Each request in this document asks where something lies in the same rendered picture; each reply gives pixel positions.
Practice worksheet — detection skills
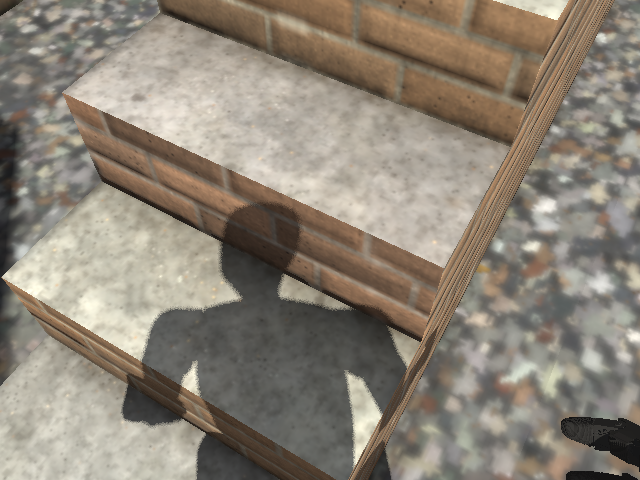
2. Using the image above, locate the right robot hand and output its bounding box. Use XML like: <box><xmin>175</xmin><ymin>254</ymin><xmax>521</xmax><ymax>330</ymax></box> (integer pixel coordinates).
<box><xmin>561</xmin><ymin>417</ymin><xmax>640</xmax><ymax>480</ymax></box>

